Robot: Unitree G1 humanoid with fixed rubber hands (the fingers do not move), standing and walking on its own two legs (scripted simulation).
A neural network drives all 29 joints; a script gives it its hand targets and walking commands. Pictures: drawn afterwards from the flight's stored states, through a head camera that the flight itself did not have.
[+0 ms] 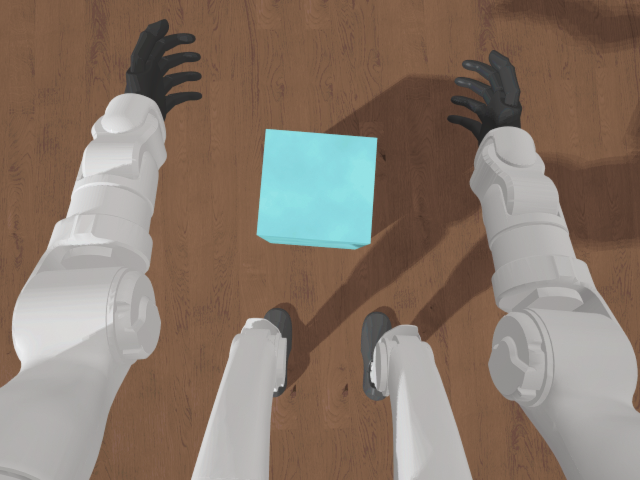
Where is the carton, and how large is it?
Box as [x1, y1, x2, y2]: [257, 129, 376, 248]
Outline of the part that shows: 266,129 257,235 270,242 342,248 357,248 370,243 376,138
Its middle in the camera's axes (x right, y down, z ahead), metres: -0.01 -0.08 +0.85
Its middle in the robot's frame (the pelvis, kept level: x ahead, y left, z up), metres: +0.49 +0.03 -0.51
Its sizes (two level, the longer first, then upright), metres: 0.210 0.200 0.250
